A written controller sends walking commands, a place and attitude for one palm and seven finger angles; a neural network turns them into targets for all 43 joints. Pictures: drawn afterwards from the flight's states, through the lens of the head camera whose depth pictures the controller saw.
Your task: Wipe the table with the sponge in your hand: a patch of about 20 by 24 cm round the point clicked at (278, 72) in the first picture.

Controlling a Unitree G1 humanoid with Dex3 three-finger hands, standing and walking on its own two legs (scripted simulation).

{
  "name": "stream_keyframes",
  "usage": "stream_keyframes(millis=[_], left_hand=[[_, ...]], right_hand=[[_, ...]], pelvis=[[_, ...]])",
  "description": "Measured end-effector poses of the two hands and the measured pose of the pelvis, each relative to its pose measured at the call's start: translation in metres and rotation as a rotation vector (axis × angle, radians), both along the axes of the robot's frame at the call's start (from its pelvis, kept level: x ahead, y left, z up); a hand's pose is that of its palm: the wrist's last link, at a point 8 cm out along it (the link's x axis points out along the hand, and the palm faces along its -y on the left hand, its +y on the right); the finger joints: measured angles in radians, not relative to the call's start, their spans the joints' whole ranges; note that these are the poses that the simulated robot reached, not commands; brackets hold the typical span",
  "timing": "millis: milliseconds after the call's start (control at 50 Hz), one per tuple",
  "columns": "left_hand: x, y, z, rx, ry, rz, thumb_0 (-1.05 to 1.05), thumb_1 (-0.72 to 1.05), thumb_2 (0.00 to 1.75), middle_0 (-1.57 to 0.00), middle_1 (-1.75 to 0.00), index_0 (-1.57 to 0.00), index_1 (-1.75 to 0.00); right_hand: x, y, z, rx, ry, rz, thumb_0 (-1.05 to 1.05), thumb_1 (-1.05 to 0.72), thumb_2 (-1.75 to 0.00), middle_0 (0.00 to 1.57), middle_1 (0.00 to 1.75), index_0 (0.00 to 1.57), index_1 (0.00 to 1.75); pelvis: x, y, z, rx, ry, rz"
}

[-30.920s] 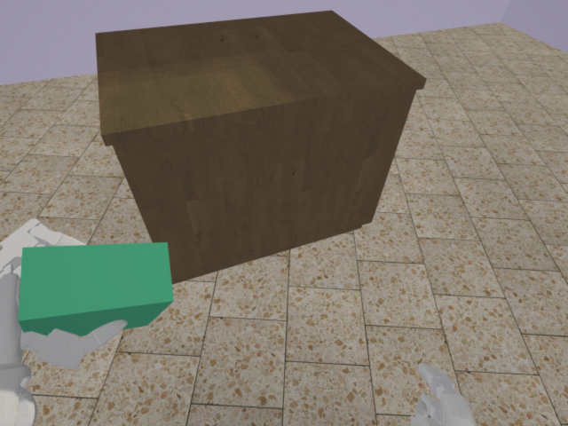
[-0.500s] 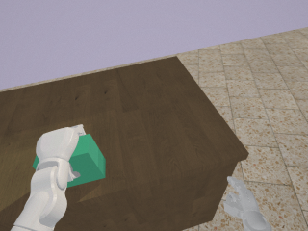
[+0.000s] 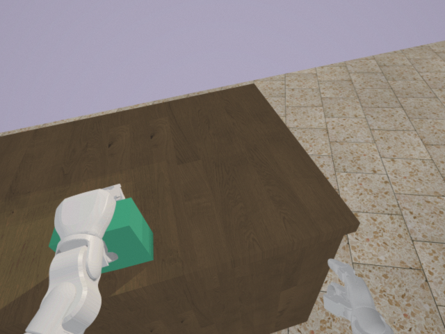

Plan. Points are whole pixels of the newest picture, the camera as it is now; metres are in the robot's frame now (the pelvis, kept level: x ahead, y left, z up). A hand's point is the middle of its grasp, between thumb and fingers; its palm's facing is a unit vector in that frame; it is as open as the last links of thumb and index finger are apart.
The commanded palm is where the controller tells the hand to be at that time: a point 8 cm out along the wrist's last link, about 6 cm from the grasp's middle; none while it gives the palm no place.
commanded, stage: wipe forward along the first lane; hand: left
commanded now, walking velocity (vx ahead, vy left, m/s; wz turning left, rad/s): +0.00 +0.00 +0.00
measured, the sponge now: (112, 244) +0.24 +0.26 +0.04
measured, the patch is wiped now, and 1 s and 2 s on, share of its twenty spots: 0.15 0.40 0.65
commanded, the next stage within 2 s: slide across to the middle lane in 1.56 s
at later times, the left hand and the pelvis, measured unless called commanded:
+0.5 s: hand (106, 211) +0.28 +0.28 +0.08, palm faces -0.05 -0.03 -1.00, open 10.1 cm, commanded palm +0.27 +0.28 +0.12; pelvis -0.01 -0.02 +0.00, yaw +1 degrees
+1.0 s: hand (109, 191) +0.33 +0.29 +0.09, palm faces -0.11 +0.02 -0.99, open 10.1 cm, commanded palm +0.32 +0.30 +0.11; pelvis -0.02 -0.03 -0.01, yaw +1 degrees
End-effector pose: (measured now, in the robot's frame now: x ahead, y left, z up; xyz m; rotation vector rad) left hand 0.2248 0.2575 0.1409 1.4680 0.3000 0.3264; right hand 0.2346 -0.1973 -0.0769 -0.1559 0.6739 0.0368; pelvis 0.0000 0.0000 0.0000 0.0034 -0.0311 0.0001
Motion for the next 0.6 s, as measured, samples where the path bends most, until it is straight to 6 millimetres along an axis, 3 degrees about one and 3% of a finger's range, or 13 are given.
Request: stream_keyframes(millis=[280,600], left_hand=[[0.015,0.003,-0.001,0.024,0.027,0.019,-0.02,-0.51,1.05,-0.74,-1.30,-0.76,-1.31],[0.052,0.013,-0.002,0.053,0.101,0.017,0.00,-0.53,1.07,-0.75,-1.29,-0.77,-1.30]], right_hand=[[-0.010,-0.013,-0.010,-0.022,0.031,-0.017,0.02,-0.90,-0.90,0.20,0.30,0.20,0.30],[-0.051,-0.059,-0.028,-0.073,0.115,-0.112,0.02,-0.90,-0.90,0.20,0.30,0.20,0.30]], pelvis=[[-0.004,-0.010,-0.001,0.002,0.013,0.013],[-0.011,-0.025,-0.004,0.004,0.049,0.016]])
